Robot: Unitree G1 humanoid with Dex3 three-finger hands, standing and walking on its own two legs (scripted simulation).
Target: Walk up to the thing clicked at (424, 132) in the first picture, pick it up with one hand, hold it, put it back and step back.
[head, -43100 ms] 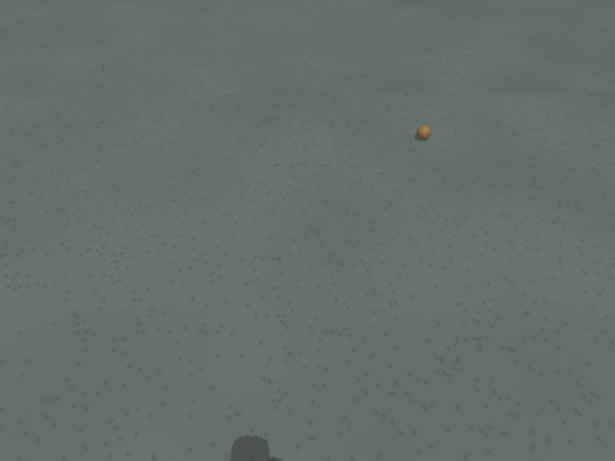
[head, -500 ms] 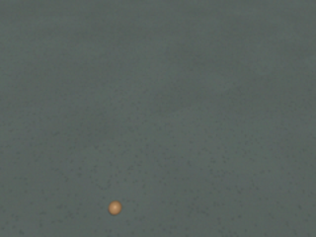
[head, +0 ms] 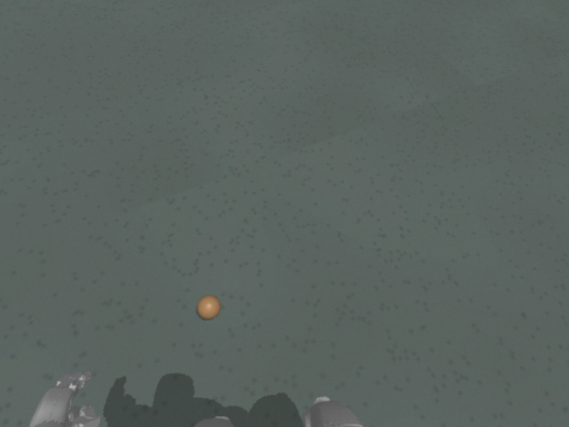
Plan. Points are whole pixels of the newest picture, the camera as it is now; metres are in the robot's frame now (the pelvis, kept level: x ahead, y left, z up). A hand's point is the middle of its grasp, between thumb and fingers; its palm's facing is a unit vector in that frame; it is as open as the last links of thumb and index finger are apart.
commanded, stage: step back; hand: left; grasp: from above
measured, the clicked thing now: (209, 306) +0.53 +0.19 -0.71
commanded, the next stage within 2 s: none
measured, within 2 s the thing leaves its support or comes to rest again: neither
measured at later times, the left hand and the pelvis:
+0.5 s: hand out of the picture +0.00 +0.24 -0.12, palm faces -0.11 -0.91 -0.41, open 7.4 cm; pelvis -0.12 -0.02 +0.01, yaw -6 degrees
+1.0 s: hand out of the picture -0.16 +0.26 -0.14, palm faces -0.04 -0.92 -0.38, open 7.4 cm; pelvis -0.27 -0.01 +0.02, yaw -4 degrees
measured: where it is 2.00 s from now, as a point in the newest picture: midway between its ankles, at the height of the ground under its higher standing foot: outside the picture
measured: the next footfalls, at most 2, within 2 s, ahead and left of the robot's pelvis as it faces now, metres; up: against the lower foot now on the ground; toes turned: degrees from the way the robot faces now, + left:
right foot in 0.38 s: -0.08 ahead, -0.13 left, +0.00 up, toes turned -3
left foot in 0.76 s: -0.16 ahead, +0.11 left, +0.00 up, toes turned -3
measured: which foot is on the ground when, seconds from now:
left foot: down 0.00-0.42, up 0.44-0.74, down 0.76-1.00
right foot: up 0.00-0.36, down 0.38-0.76, up 0.78-1.00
